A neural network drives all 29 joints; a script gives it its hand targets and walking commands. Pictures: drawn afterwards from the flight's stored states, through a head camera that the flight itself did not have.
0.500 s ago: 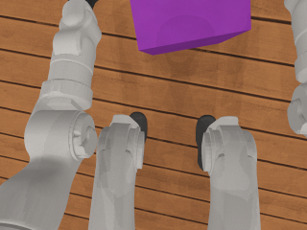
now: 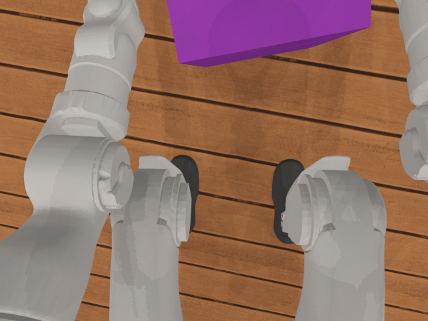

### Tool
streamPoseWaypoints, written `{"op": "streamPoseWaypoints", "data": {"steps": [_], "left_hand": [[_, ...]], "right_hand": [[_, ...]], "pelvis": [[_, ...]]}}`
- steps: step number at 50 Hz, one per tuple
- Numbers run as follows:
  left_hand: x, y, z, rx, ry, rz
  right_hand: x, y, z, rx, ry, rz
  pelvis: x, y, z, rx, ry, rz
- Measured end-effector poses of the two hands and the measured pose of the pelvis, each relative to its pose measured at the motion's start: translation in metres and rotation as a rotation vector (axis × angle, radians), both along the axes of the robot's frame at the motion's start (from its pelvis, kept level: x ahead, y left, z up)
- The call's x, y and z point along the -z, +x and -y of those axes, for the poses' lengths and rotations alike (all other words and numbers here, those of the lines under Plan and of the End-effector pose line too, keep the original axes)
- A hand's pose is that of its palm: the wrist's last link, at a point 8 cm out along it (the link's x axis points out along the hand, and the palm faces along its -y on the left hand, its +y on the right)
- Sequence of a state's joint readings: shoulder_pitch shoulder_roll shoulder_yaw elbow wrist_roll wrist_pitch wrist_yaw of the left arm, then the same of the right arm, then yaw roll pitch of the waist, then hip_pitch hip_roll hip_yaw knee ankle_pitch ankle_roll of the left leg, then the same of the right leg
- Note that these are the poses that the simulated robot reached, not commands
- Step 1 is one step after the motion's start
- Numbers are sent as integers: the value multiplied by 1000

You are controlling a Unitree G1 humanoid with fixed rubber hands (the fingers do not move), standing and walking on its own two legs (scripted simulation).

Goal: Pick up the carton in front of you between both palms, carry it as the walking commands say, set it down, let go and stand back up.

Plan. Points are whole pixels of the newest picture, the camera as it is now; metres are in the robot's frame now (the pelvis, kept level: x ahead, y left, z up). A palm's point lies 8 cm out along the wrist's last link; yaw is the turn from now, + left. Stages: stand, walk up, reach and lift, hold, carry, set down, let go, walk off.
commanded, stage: reach and lift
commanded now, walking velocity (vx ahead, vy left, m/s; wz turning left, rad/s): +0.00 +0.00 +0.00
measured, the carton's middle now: out of the picture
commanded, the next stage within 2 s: none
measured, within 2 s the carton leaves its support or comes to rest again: leaves its support in 0.54 s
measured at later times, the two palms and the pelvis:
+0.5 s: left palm out of the picture +0.55 +0.12 -0.17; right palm out of the picture +0.56 -0.19 -0.17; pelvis +0.00 +0.00 +0.00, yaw +0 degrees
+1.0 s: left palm out of the picture +0.50 +0.11 +0.02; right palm out of the picture +0.50 -0.19 +0.02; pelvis -0.02 +0.01 +0.09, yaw -4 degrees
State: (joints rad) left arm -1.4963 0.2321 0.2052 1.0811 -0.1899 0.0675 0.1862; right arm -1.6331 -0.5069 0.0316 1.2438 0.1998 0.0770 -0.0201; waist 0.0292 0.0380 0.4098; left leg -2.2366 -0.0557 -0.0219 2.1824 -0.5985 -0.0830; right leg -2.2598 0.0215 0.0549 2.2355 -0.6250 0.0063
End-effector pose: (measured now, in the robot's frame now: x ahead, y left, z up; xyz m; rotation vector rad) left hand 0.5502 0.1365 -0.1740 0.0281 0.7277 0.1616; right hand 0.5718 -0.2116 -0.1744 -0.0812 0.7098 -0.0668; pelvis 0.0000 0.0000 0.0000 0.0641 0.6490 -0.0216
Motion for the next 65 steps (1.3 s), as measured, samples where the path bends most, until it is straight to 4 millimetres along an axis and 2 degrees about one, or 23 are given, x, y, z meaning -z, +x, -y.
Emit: {"op": "streamPoseWaypoints", "data": {"steps": [6,10,17,24,29,32,36,41,45,54,65], "left_hand": [[-1,-5,4,6,-7,-6],[-2,-4,19,29,-29,2],[-3,-1,22,11,-40,-12],[-6,4,19,8,-39,-33],[-18,3,25,-16,-34,-22],[-35,-4,28,-26,-40,2],[-74,-14,30,-26,-55,42],[-130,-26,33,-18,-71,55],[-163,-38,33,-8,-64,31],[-211,-49,27,0,-51,37],[-270,-59,24,13,-50,51]], "right_hand": [[-1,-4,-8,-15,10,-5],[-1,-5,-23,-39,22,-6],[-4,-2,-25,-58,16,-31],[-3,-6,-25,-63,45,-40],[-8,-15,-24,-29,24,-39],[-27,-22,-23,-3,24,-21],[-71,-31,-20,28,45,16],[-130,-48,-17,66,65,28],[-163,-61,-17,72,59,4],[-210,-74,-23,75,54,10],[-266,-91,-26,102,69,23]], "pelvis": [[-4,-5,-1,-1,0,0],[-6,-8,-1,-2,-1,14],[-3,-10,-1,-5,0,42],[4,-1,0,-6,-5,21],[2,4,-1,1,-9,-9],[-3,5,-2,10,-10,-33],[-17,2,-6,25,-10,-64],[-44,-6,-11,43,-14,-82],[-68,-13,-13,49,-16,-93],[-106,-17,-14,48,-20,-111],[-152,1,-13,53,-24,-100]]}}
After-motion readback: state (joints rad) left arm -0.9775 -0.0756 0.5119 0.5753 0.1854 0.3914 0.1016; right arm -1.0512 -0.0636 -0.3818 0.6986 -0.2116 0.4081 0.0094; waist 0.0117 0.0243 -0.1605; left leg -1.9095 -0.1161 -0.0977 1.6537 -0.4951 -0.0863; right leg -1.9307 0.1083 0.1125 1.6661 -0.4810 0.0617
